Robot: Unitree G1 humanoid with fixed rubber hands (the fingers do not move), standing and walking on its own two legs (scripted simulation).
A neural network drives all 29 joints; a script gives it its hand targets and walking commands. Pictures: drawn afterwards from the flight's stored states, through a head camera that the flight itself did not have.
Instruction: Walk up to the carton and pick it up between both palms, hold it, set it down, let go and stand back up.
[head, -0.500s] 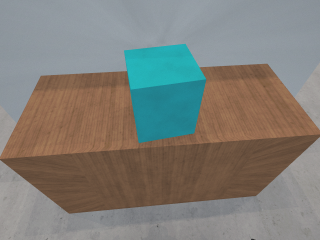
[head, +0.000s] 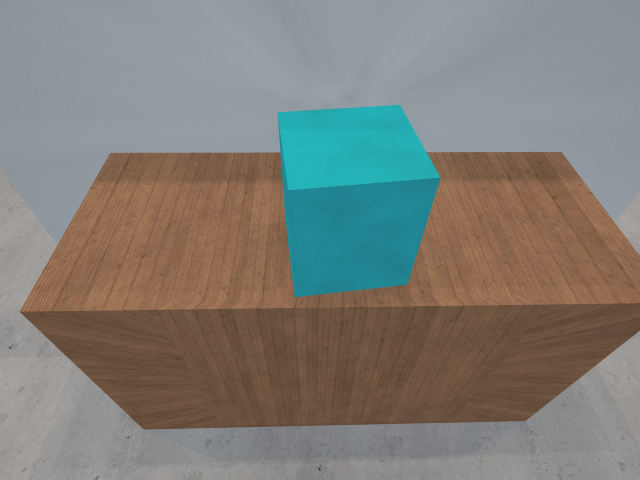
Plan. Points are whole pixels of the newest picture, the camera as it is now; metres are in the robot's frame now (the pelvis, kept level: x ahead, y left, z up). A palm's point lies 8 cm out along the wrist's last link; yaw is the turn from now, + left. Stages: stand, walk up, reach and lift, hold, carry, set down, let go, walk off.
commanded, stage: walk up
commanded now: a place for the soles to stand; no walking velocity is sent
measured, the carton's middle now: (346, 203) +0.56 -0.03 +0.02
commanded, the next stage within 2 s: reach and lift in 1.86 s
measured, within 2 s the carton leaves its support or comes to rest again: neither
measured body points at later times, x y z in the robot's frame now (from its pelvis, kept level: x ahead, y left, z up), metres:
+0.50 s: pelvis +0.08 -0.01 -0.01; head +0.11 -0.01 +0.44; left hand +0.20 +0.24 -0.13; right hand +0.13 -0.28 -0.13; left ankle +0.05 +0.12 -0.73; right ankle +0.16 -0.13 -0.73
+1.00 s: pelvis +0.10 -0.01 +0.00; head +0.11 -0.02 +0.45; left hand +0.15 +0.26 -0.12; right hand +0.20 -0.27 -0.12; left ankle +0.07 +0.11 -0.73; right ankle +0.16 -0.13 -0.73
